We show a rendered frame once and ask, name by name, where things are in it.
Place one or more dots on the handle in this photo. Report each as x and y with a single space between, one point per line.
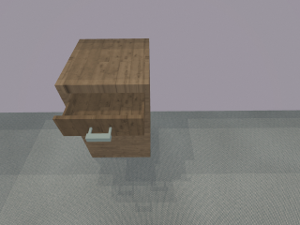
99 137

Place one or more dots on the drawer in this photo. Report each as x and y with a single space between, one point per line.
123 112

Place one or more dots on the cabinet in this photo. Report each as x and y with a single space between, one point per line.
111 65

